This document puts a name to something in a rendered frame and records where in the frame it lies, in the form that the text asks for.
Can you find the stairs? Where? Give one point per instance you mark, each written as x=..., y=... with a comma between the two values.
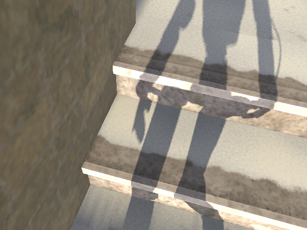
x=241, y=165

